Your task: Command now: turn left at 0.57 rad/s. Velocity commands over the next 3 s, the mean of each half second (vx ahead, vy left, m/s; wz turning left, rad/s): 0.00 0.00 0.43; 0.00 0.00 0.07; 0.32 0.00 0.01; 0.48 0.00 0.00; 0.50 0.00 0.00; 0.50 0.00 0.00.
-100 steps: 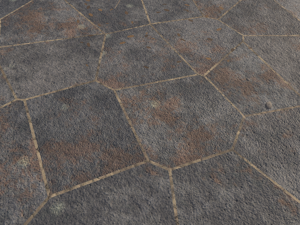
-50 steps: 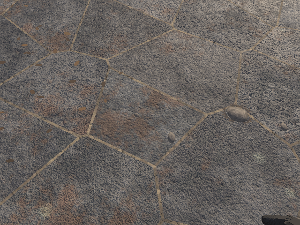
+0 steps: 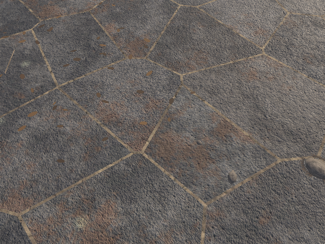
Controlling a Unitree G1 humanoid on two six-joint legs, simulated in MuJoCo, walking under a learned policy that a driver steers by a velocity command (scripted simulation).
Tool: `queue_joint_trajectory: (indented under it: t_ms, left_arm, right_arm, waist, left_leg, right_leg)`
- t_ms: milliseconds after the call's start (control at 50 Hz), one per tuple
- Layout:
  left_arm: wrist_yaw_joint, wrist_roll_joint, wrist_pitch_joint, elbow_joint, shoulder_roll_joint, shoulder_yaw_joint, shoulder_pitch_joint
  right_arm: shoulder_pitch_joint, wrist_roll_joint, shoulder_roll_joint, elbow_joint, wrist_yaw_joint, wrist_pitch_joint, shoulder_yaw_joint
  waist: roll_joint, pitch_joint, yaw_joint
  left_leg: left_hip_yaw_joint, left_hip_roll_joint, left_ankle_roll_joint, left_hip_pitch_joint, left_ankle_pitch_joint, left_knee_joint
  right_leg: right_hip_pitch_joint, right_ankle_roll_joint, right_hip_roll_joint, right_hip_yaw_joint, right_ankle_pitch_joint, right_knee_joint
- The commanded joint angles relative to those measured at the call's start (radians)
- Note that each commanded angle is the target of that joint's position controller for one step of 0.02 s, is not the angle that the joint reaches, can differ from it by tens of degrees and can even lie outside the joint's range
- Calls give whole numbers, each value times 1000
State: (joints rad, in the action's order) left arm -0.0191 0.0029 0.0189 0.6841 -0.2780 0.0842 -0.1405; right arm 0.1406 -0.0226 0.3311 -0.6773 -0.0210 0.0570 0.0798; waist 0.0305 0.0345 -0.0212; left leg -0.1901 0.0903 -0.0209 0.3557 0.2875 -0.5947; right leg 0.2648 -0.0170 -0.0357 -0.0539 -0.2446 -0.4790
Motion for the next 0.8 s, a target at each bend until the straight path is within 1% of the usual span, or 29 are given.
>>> queue_joint_trajectory:
  t_ms: [20,40,60,80,100,140,160,220,240,300,340,360,380,400,420,440,460,480,500,540,580,620,660,700,720,740,760,780,800]
  left_arm:
    - [1,-55,11,-68,-227,58,-39]
    - [0,-50,18,-90,-173,43,3]
    - [-4,-35,19,-93,-130,31,53]
    - [-8,-21,18,-102,-111,23,74]
    - [-13,-11,15,-100,-107,20,79]
    - [-24,-17,6,-90,-114,19,39]
    - [-29,-21,1,-84,-123,23,11]
    - [-30,-18,-11,-73,-162,36,-18]
    - [-24,-14,-14,-71,-176,40,-12]
    - [-6,6,-15,-60,-194,42,-7]
    - [-2,26,-16,-53,-184,34,20]
    - [1,29,-13,-28,-151,22,-23]
    - [7,-5,-7,-22,-91,1,-66]
    - [12,-44,0,-57,-40,-22,-59]
    - [-4,-21,-7,-63,-117,0,26]
    - [-8,0,-16,-55,-145,11,33]
    - [-13,1,-25,-33,-140,15,13]
    - [-20,-6,-34,-15,-143,19,-3]
    - [-21,-8,-39,-4,-138,20,-21]
    - [-18,-2,-38,16,-108,12,-55]
    - [-16,-1,-36,20,-80,-1,-35]
    - [-16,-2,-35,16,-77,-7,-7]
    - [-15,1,-34,25,-86,-8,-16]
    - [-12,-4,-27,50,-76,-14,-57]
    - [-11,-18,-23,57,-92,-15,-66]
    - [-13,-24,-20,54,-133,-11,-75]
    - [-12,-10,-19,73,-192,6,-64]
    - [-4,-3,-15,75,-143,0,-54]
    - [-1,-11,-10,80,-108,-10,-46]
  right_arm:
    - [28,8,119,98,0,-24,38]
    - [38,7,184,74,0,-27,62]
    - [52,2,188,55,0,-19,71]
    - [73,2,160,33,-3,-5,68]
    - [71,3,137,37,-1,3,62]
    - [25,-5,94,67,7,4,48]
    - [-5,-8,79,85,10,2,41]
    - [-41,2,48,117,24,-2,23]
    - [-40,7,37,123,28,-3,17]
    - [-5,7,55,119,33,-1,21]
    - [69,9,47,91,36,-2,23]
    - [95,13,60,81,33,-3,25]
    - [116,16,119,89,22,-6,35]
    - [68,37,182,117,13,-12,36]
    - [91,63,123,111,21,-33,23]
    - [60,64,99,97,25,-50,11]
    - [19,51,95,89,25,-59,10]
    - [-12,38,84,88,23,-65,5]
    - [-29,34,73,82,19,-67,-1]
    - [-38,37,38,71,14,-68,-13]
    - [-43,36,28,61,12,-66,-16]
    - [-26,38,40,43,13,-61,-13]
    - [-24,37,41,27,15,-58,-14]
    - [-45,25,24,11,16,-58,-23]
    - [-18,25,15,-4,18,-63,-26]
    - [6,39,5,-15,21,-71,-30]
    - [45,44,19,-19,28,-77,-21]
    - [-4,46,27,-24,26,-76,-23]
    - [-37,41,26,-22,22,-72,-21]
  waist:
    - [-313,-110,-13]
    - [-205,-93,-14]
    - [-166,-71,-32]
    - [-151,-63,-32]
    - [-157,-48,-23]
    - [-176,-47,9]
    - [-187,-58,31]
    - [-198,-101,62]
    - [-203,-108,62]
    - [-221,-117,52]
    - [-207,-117,3]
    - [-168,-118,-5]
    - [6,-167,21]
    - [262,-158,52]
    - [174,-178,-32]
    - [136,-135,-11]
    - [118,-112,8]
    - [116,-92,16]
    - [110,-86,29]
    - [102,-103,44]
    - [104,-99,30]
    - [104,-95,8]
    - [105,-89,5]
    - [83,-75,43]
    - [50,-78,44]
    - [-2,-89,27]
    - [-108,-81,-24]
    - [-102,-74,16]
    - [-93,-58,23]
  left_leg:
    - [54,12,29,245,382,-388]
    - [24,-44,52,241,316,-534]
    - [36,-51,69,252,244,-591]
    - [52,-57,90,255,191,-634]
    - [63,-65,108,275,147,-653]
    - [117,-78,127,279,100,-582]
    - [131,-89,133,290,97,-529]
    - [163,-121,131,209,136,-361]
    - [180,-120,120,153,158,-301]
    - [225,-93,88,39,135,-139]
    - [253,-69,42,-98,-41,104]
    - [231,-67,14,-212,-163,234]
    - [33,-213,-26,-387,-441,247]
    - [-211,-446,-196,-394,-696,221]
    - [-227,-473,-302,-285,-598,243]
    - [-156,-417,-279,-250,-513,258]
    - [-103,-363,-232,-236,-428,264]
    - [-75,-341,-204,-227,-415,267]
    - [-46,-323,-198,-197,-468,266]
    - [4,-292,-194,-192,-489,265]
    - [21,-273,-186,-203,-450,257]
    - [-5,-284,-199,-212,-412,251]
    - [-38,-292,-206,-207,-350,249]
    - [-34,-266,-171,-164,-263,237]
    - [-28,-244,-129,-128,-209,237]
    - [-1,-205,-84,-96,-135,215]
    - [58,-143,-54,-90,-80,230]
    - [93,-117,-28,-140,-57,203]
    - [101,-114,-24,-153,-53,185]
  right_leg:
    - [-138,278,465,-460,413,182]
    - [-110,290,433,-397,349,188]
    - [-94,243,363,-287,299,176]
    - [-94,212,308,-204,268,170]
    - [-99,211,294,-162,285,167]
    - [-123,218,267,-87,303,174]
    - [-166,228,278,-79,319,170]
    - [-205,242,308,-48,362,147]
    - [-183,244,312,-35,379,141]
    - [-162,243,328,-34,409,111]
    - [-121,202,310,-10,391,44]
    - [-59,143,281,23,322,-4]
    - [75,43,206,103,88,-159]
    - [266,-47,103,141,-366,-325]
    - [249,-60,113,37,-428,-461]
    - [251,-57,118,16,-386,-528]
    - [260,-54,119,8,-329,-535]
    - [263,-58,122,0,-275,-534]
    - [229,-65,116,-1,-223,-546]
    - [175,-75,109,8,-158,-505]
    - [134,-76,112,16,-139,-374]
    - [93,-74,104,27,-161,-269]
    - [49,-69,98,31,-150,-170]
    - [-56,-48,87,44,28,41]
    - [-133,-33,104,16,167,96]
    - [-191,-11,161,-41,317,86]
    - [-162,20,159,-17,269,18]
    - [-92,32,136,-9,145,34]
    - [-61,25,129,-9,102,52]
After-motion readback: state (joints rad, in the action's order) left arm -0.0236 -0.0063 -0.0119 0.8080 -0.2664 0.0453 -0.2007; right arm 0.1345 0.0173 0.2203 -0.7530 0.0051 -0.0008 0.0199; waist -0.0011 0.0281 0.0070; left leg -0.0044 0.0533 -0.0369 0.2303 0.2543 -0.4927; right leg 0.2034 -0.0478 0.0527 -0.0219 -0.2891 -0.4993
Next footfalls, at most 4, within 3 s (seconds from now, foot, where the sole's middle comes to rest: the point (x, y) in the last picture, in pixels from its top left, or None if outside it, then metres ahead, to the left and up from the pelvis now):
0.38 left None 0.00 0.14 -0.77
0.72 right None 0.04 -0.10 -0.77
1.60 left None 0.34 0.22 -0.77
2.16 right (159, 193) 0.68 0.04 -0.77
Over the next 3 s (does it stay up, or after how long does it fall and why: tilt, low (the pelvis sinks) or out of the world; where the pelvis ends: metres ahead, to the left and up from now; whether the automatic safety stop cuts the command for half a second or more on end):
stays up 0.93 0.24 0.02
